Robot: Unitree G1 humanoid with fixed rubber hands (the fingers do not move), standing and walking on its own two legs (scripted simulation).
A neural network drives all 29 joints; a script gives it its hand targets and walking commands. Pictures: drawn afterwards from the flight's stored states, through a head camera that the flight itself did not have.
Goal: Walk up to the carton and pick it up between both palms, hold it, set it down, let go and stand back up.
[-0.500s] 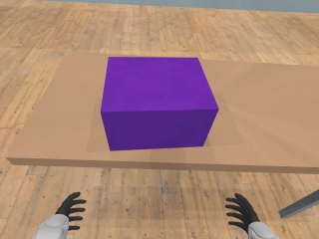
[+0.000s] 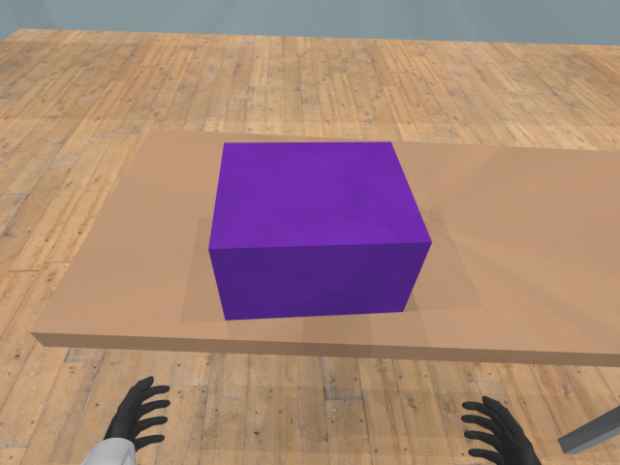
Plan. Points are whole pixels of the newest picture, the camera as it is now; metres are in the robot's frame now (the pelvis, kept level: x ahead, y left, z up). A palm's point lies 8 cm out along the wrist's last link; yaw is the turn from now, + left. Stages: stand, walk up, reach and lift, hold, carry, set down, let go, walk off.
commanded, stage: reach and lift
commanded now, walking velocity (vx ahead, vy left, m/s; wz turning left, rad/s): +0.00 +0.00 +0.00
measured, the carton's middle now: (312, 226) +0.49 -0.01 +0.02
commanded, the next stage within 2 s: none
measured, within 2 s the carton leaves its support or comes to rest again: neither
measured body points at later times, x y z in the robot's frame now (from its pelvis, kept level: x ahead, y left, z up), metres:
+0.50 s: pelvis +0.00 +0.00 +0.00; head +0.00 +0.00 +0.45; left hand +0.18 +0.25 -0.02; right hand +0.18 -0.25 -0.03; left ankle -0.01 +0.12 -0.75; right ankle -0.01 -0.12 -0.75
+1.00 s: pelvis +0.01 +0.00 +0.00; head +0.01 -0.01 +0.45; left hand +0.25 +0.24 +0.05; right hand +0.26 -0.26 +0.03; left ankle -0.01 +0.12 -0.75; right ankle -0.01 -0.12 -0.75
